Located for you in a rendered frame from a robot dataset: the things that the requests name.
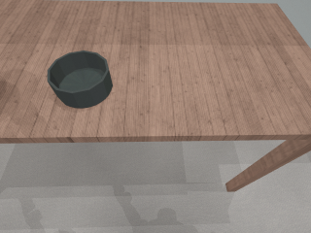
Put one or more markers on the table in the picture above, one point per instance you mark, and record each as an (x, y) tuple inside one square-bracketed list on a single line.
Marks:
[(181, 72)]

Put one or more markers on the pot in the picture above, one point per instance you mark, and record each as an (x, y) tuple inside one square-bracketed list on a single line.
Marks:
[(80, 79)]

